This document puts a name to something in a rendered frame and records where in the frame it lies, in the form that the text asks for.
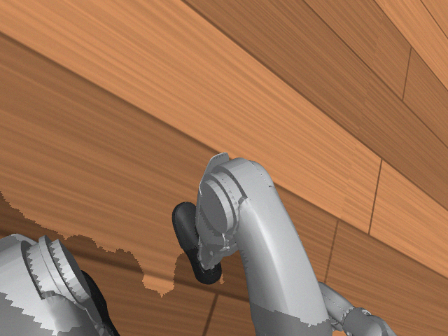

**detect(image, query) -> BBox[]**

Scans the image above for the right robot arm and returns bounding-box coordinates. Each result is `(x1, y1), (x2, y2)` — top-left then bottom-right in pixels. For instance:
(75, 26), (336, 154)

(342, 307), (397, 336)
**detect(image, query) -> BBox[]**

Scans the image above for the left robot foot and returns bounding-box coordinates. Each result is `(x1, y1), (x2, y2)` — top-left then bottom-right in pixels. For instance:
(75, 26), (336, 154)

(81, 270), (120, 336)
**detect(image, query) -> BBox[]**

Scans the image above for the right robot hand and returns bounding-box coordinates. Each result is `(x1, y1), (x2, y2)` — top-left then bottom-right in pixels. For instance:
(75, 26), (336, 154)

(318, 281), (355, 331)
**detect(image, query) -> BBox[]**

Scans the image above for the right robot foot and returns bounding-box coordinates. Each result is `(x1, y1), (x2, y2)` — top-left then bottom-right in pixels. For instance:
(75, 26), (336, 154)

(172, 202), (222, 285)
